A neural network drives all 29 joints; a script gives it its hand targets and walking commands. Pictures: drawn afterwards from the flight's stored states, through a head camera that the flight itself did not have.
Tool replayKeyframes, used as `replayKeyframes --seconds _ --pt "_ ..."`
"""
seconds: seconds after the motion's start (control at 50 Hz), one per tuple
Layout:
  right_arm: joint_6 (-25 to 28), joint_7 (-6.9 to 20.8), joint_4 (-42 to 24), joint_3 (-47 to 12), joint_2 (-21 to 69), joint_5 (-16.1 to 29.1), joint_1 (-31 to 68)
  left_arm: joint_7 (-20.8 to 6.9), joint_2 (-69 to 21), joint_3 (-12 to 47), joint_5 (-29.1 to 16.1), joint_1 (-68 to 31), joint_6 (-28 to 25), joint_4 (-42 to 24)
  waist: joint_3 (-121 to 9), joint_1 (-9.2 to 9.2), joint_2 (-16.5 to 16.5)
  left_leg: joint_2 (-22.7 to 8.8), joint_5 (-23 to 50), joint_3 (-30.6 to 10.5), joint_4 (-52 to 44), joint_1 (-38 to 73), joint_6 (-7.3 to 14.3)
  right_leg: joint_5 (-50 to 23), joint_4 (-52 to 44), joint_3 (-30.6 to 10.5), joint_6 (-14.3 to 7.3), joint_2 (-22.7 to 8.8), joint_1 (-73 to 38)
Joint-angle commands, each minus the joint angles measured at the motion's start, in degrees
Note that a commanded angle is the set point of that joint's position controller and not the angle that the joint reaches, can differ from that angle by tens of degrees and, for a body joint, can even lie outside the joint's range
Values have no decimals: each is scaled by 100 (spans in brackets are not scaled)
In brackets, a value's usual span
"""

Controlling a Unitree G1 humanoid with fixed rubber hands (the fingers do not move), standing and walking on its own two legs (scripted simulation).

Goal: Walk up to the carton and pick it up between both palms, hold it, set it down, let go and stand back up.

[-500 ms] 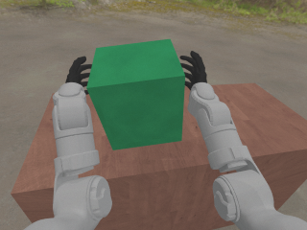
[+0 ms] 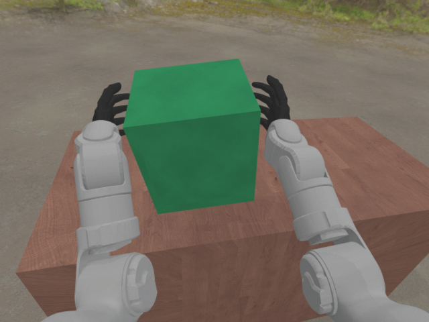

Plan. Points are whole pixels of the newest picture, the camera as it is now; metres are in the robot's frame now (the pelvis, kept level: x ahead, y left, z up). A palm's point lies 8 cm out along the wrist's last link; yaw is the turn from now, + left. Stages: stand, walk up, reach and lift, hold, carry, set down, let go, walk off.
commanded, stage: hold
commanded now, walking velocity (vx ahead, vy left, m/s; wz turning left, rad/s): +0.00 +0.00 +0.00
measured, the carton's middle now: (197, 138) +0.40 +0.02 +0.20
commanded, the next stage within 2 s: set down in 0.58 s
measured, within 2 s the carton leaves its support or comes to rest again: neither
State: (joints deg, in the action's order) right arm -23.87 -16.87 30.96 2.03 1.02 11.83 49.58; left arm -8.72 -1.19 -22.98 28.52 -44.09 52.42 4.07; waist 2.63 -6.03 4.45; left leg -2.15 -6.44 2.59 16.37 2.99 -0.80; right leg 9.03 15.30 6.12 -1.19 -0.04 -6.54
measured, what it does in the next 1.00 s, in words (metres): stands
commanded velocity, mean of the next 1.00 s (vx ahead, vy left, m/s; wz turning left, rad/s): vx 0.00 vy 0.00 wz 0.00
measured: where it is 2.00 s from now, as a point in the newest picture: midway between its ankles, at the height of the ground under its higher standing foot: outside the picture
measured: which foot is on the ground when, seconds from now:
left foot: down 0.00-1.00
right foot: down 0.00-1.00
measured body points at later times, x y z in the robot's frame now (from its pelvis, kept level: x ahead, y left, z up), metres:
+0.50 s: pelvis +0.00 +0.00 +0.00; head -0.08 +0.03 +0.44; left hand +0.36 +0.17 +0.26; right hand +0.37 -0.12 +0.27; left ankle +0.05 +0.13 -0.75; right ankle +0.01 -0.10 -0.75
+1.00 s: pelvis +0.01 +0.01 +0.00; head -0.05 +0.04 +0.44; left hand +0.40 +0.18 +0.23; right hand +0.39 -0.11 +0.27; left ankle +0.05 +0.13 -0.75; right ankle +0.01 -0.10 -0.75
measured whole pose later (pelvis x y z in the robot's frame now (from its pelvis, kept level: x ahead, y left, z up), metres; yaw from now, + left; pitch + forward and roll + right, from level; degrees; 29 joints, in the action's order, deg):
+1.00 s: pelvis +0.01 +0.01 +0.00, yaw +1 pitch -15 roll +0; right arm -2.6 -12.8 36.3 10.5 6.3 -0.3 48.7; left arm -12.0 -1.6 -26.6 31.2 -44.9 35.8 14.3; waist 6.4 -5.3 6.0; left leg -0.9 -7.3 2.3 15.4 6.4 0.0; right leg 10.2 14.4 6.5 -0.4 -1.0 -10.4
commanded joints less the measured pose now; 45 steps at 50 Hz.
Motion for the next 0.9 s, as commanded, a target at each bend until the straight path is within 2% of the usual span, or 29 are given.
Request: replayKeyframes --seconds 0.0,0.1,0.22,0.32,0.38,0.48,0.56,0.58,0.62,0.64,0.7,0.74,0.82,0.88 --pt "72 883 -1100 -1568 2352 556 3282 -896 -2273 2114 -1173 -3345 -412 -392 -1594 -66 -610 394 700 296 -198 237 18 -596 -157 61 329 303 -147" --pt "63 927 -1051 -1499 2378 513 3415 -897 -2300 2072 -1170 -3452 -410 -304 -1540 -22 -621 375 398 306 -274 95 64 -308 -163 56 313 297 -60" --pt "78 889 -1106 -1584 2430 531 3391 -893 -2265 2075 -1220 -3457 -456 -336 -1753 -57 -464 411 688 312 -170 313 69 -664 -150 62 360 308 -87" --pt "18 872 -967 -1484 2361 514 3432 -945 -2192 1924 -1109 -3413 -403 -99 -1446 -3 -505 400 378 322 -274 140 105 -322 -194 60 345 293 -31" --pt "21 883 -1026 -1512 2384 542 3448 -944 -2206 1947 -1129 -3454 -404 -186 -1573 10 -542 407 467 325 -243 164 94 -368 -188 51 345 285 -34" --pt "-26 865 -967 -1484 2402 570 3408 -948 -2225 2022 -1218 -3569 -428 -234 -1595 -86 -551 423 463 318 -215 197 71 -416 -173 30 368 268 36" --pt "9 862 -1107 -1517 2430 566 3490 -924 -2251 2090 -1249 -3548 -441 -246 -1730 -78 -549 420 539 296 -176 239 63 -515 -159 43 371 281 9" --pt "40 837 -913 -1253 2406 293 3455 -972 -2114 2033 -1245 -3613 -481 202 -1456 -194 -493 450 146 321 -181 161 149 -191 -260 -17 388 211 163" --pt "266 865 -929 -970 2463 -30 3595 -1035 -2059 1869 -1188 -3693 -727 458 -1352 -129 -373 439 -427 338 -293 -7 263 304 -309 -11 378 139 347" --pt "414 895 -970 -885 2530 -149 3719 -1042 -2065 1821 -1157 -3779 -858 500 -1411 -77 -384 433 -488 345 -301 -14 294 386 -302 -2 364 115 391" --pt "888 985 -958 -887 2608 -336 3881 -1002 -2179 1807 -1079 -3861 -1210 589 -1755 33 -527 399 66 320 -191 245 276 -14 -209 98 335 158 172" --pt "1200 1025 -808 -865 2521 -457 3789 -993 -2111 1630 -939 -3699 -1397 701 -1726 112 -471 404 266 340 -174 372 285 -163 -208 152 338 162 25" --pt "1814 1057 -384 -695 2329 -832 3256 -1059 -2010 1341 -579 -3218 -1708 899 -1158 124 -309 397 291 403 -258 528 326 -252 -284 274 362 128 -45" --pt "2106 1066 -44 -664 2266 -1033 2729 -1098 -1973 1281 -430 -3028 -1900 866 -756 27 -249 396 275 420 -312 611 332 -255 -372 307 372 83 -35"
